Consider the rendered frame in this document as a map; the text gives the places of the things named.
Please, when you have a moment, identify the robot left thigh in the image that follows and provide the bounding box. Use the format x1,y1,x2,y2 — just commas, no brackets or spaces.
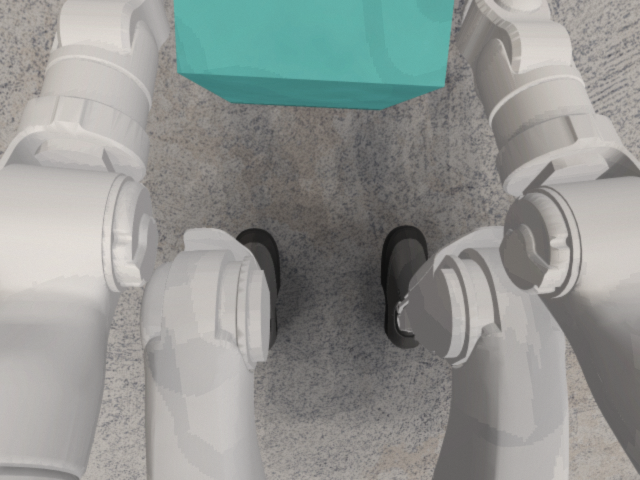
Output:
143,250,270,480

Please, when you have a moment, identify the robot left upper arm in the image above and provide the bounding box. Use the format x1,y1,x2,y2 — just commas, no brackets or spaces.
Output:
0,164,158,480

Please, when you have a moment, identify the left robot foot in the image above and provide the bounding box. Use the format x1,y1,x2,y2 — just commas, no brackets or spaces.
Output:
236,228,280,351

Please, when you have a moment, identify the robot right forearm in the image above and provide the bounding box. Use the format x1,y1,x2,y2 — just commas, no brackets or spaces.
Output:
456,0,640,197

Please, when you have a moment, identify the robot left forearm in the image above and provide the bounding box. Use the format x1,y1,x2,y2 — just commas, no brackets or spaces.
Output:
0,0,170,182

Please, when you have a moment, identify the robot right upper arm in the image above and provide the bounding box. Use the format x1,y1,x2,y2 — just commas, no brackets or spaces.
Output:
499,176,640,475

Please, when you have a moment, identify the carton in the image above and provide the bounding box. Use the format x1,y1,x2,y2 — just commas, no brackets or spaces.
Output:
174,0,454,110

